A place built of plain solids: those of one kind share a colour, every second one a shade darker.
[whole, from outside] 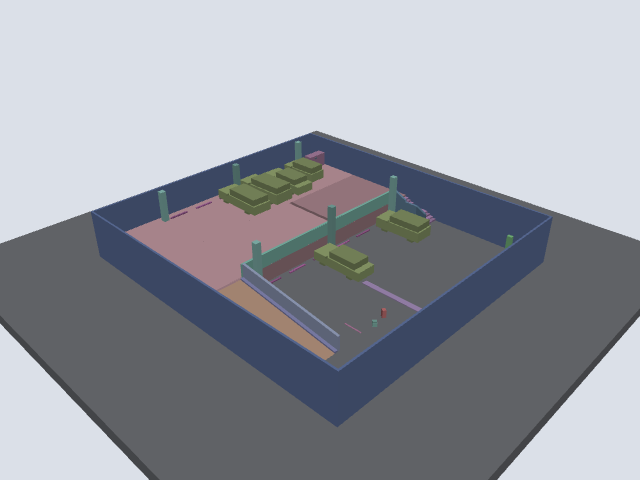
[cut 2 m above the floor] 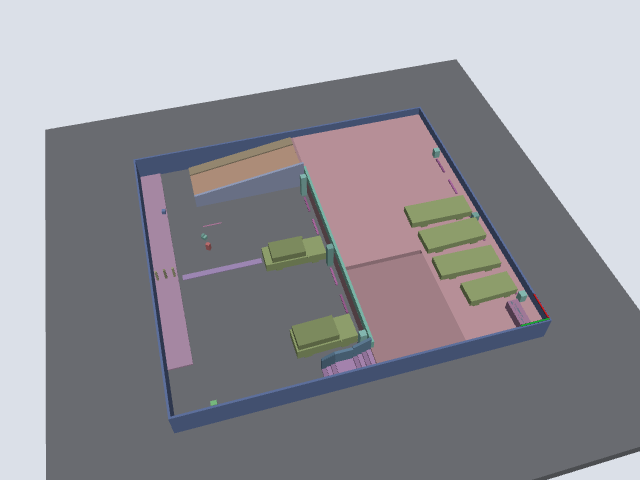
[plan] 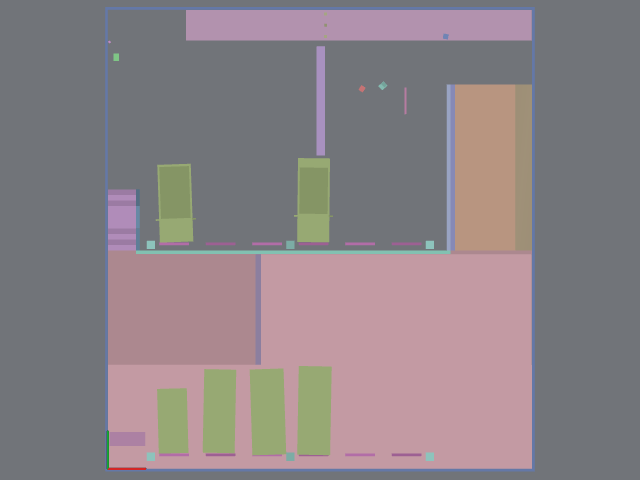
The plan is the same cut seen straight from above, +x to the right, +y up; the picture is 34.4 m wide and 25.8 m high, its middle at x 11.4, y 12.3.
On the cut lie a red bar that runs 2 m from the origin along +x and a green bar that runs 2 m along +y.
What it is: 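A basement split-level car park deck of the 2000s; 22.8 x 24.7 m, two half-decks side by side, the upper one 1.31 m above the lower, 2.57 m to the soffit over the upper one; a stair core of 9 risers of 0.145 m and treads of 0.30 m with a mid landing; a car ramp of 1 in 6.8; drive aisles of 6.48 and 6.54 m, bays of 2.50 x 4.8 m, a walkway of 1.65 m with a kerb of about 0.12 m, a stair door of 0.92 x 2.1 m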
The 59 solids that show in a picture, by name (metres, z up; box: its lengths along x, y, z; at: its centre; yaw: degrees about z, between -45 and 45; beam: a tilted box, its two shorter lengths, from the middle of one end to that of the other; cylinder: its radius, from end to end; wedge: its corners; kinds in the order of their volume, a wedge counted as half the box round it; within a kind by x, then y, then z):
{
 "upper_deck_1": {"box": [7.93, 5.96, 1.36], "at": [3.96, 8.57, 0.63]},
 "upper_deck_2": {"box": [22.79, 5.6, 1.36], "at": [11.39, 2.8, 0.63]},
 "upper_deck_3": {"box": [22.79, 0.2, 1.36], "at": [11.39, 11.64, 0.63]},
 "upper_deck_4": {"box": [14.56, 5.96, 1.36], "at": [15.51, 8.57, 0.63]},
 "wall_1": {"box": [0.15, 24.97, 3.96], "at": [-0.07, 12.34, 1.93]},
 "wall_2": {"box": [23.09, 0.15, 3.96], "at": [11.39, -0.07, 1.93]},
 "wall_3": {"box": [23.09, 0.15, 3.96], "at": [11.39, 24.75, 1.93]},
 "wall_4": {"box": [0.15, 24.97, 3.96], "at": [22.86, 12.34, 1.93]},
 "car_1": {"box": [1.4, 2.37, 0.54], "at": [3.48, 3.02, 2.54], "yaw": 1.5},
 "car_2": {"box": [1.6, 3.48, 0.78], "at": [3.49, 2.58, 1.88], "yaw": 1.5},
 "car_3": {"box": [1.6, 2.79, 0.53], "at": [3.6, 14.85, 1.29], "yaw": 1.9},
 "car_4": {"box": [1.8, 4.18, 0.85], "at": [3.62, 14.28, 0.6], "yaw": 1.9},
 "car_5": {"box": [1.72, 4.49, 0.72], "at": [6.0, 3.1, 1.85], "yaw": -1.1},
 "car_6": {"box": [1.52, 2.4, 0.51], "at": [6.0, 3.57, 2.46], "yaw": -1.1},
 "car_7": {"box": [1.62, 3.14, 0.55], "at": [8.58, 3.7, 2.67], "yaw": 1.8},
 "car_8": {"box": [1.82, 4.62, 0.91], "at": [8.6, 3.06, 1.94], "yaw": 1.8},
 "car_9": {"box": [1.72, 4.52, 0.72], "at": [11.05, 14.44, 0.54], "yaw": -0.6},
 "car_10": {"box": [1.52, 2.49, 0.53], "at": [11.06, 14.95, 1.17], "yaw": -0.6},
 "car_11": {"box": [1.77, 4.77, 0.75], "at": [11.1, 3.13, 1.86], "yaw": -1.0},
 "car_12": {"box": [1.57, 3.09, 0.54], "at": [11.11, 3.81, 2.51], "yaw": -1.0},
 "car_ramp_1": {"wedge": [[18.41, 11.74, -0.05], [18.41, 11.74, 1.31], [18.41, 20.66, -0.05], [18.41, 20.66, 0.0], [22.79, 11.74, -0.05], [22.79, 11.74, 1.31], [22.79, 20.66, -0.05], [22.79, 20.66, 0.0]]},
 "stair_step_1": {"box": [1.51, 0.35, 1.21], "at": [0.76, 11.86, 0.56]},
 "stair_step_2": {"box": [1.51, 0.64, 1.07], "at": [0.76, 12.01, 0.48]},
 "stair_step_3": {"box": [1.51, 0.94, 0.92], "at": [0.76, 12.16, 0.41]},
 "stair_step_4": {"box": [1.51, 1.23, 0.78], "at": [0.76, 12.31, 0.34]},
 "stair_step_5": {"box": [1.51, 2.44, 0.63], "at": [0.76, 12.91, 0.27]},
 "stair_step_6": {"box": [1.51, 2.74, 0.49], "at": [0.76, 13.06, 0.19]},
 "stair_step_7": {"box": [1.51, 3.04, 0.34], "at": [0.76, 13.21, 0.12]},
 "stair_step_8": {"box": [1.51, 3.33, 0.2], "at": [0.76, 13.36, 0.05]},
 "ramp_footway_1": {"wedge": [[21.89, 11.74, -0.05], [21.89, 11.74, 1.43], [21.89, 20.66, -0.05], [21.89, 20.66, 0.12], [22.79, 11.74, -0.05], [22.79, 11.74, 1.43], [22.79, 20.66, -0.05], [22.79, 20.66, 0.12]]},
 "walkway_1": {"box": [18.59, 1.65, 0.17], "at": [13.49, 23.84, 0.04]},
 "column_1": {"box": [0.45, 0.45, 2.62], "at": [2.31, 0.65, 2.57]},
 "column_2": {"box": [0.45, 0.45, 3.93], "at": [2.31, 12.04, 1.91]},
 "column_3": {"box": [0.45, 0.45, 2.62], "at": [9.81, 0.65, 2.57]},
 "column_4": {"box": [0.45, 0.45, 3.93], "at": [9.81, 12.04, 1.91]},
 "column_5": {"box": [0.45, 0.45, 2.62], "at": [17.31, 0.65, 2.57]},
 "column_6": {"box": [0.45, 0.45, 3.93], "at": [17.31, 12.04, 1.91]},
 "split_parapet_1": {"box": [16.9, 0.2, 1.14], "at": [9.96, 11.64, 1.83]},
 "ramp_guard_1": {"wedge": [[18.21, 11.74, -0.05], [18.21, 11.74, 2.48], [18.21, 20.66, -0.05], [18.21, 20.66, 1.17], [18.41, 11.74, -0.05], [18.41, 11.74, 2.48], [18.41, 20.66, -0.05], [18.41, 20.66, 1.17]]},
 "bike_hold_1": {"box": [1.92, 0.76, 1.29], "at": [1.05, 1.6, 1.9]},
 "drain_bed_1": {"box": [0.32, 5.96, 0.91], "at": [8.08, 8.57, 0.4]},
 "ramp_kerb_1": {"wedge": [[18.41, 11.74, -0.05], [18.41, 11.74, 1.43], [18.41, 20.66, -0.05], [18.41, 20.66, 0.12], [18.66, 11.74, -0.05], [18.66, 11.74, 1.43], [18.66, 20.66, -0.05], [18.66, 20.66, 0.12]]},
 "stair_guard_1": {"wedge": [[1.51, 11.74, -0.05], [1.51, 11.74, 2.36], [1.51, 12.92, -0.05], [1.51, 12.92, 1.78], [1.71, 11.74, -0.05], [1.71, 11.74, 2.36], [1.71, 12.92, -0.05], [1.71, 12.92, 1.78]]},
 "stair_guard_2": {"wedge": [[1.51, 14.13, -0.05], [1.51, 14.13, 1.63], [1.51, 15.02, -0.05], [1.51, 15.02, 1.2], [1.71, 14.13, -0.05], [1.71, 14.13, 1.63], [1.71, 15.02, -0.05], [1.71, 15.02, 1.2]]},
 "stair_guard_3": {"box": [0.2, 1.21, 1.68], "at": [1.61, 13.53, 0.79]},
 "wheelstop_1": {"box": [1.6, 0.15, 0.15], "at": [3.56, 0.75, 1.33]},
 "wheelstop_2": {"box": [1.6, 0.15, 0.15], "at": [3.56, 12.09, 0.03]},
 "wheelstop_3": {"box": [1.6, 0.15, 0.15], "at": [6.06, 0.75, 1.33]},
 "wheelstop_4": {"box": [1.6, 0.15, 0.15], "at": [6.06, 12.09, 0.03]},
 "wheelstop_5": {"box": [1.6, 0.15, 0.15], "at": [8.56, 12.09, 0.03]},
 "wheelstop_6": {"box": [1.6, 0.15, 0.15], "at": [11.06, 12.09, 0.03]},
 "wheelstop_7": {"box": [1.6, 0.15, 0.15], "at": [13.56, 0.75, 1.33]},
 "wheelstop_8": {"box": [1.6, 0.15, 0.15], "at": [13.56, 12.09, 0.03]},
 "wheelstop_9": {"box": [1.6, 0.15, 0.15], "at": [16.06, 0.75, 1.33]},
 "wheelstop_10": {"box": [1.6, 0.15, 0.15], "at": [16.06, 12.09, 0.03]},
 "hump_1": {"box": [0.45, 5.88, 0.11], "at": [11.44, 19.78, 0.01]},
 "pay_station_1": {"box": [0.3, 0.4, 1.5], "at": [0.45, 22.12, 0.7]},
 "wet_floor_sign_1": {"box": [0.28, 0.31, 0.65], "at": [13.66, 20.43, 0.27], "yaw": -33.5},
 "cable_cover_1": {"box": [0.11, 1.44, 0.07], "at": [16.0, 19.78, -0.02]}
}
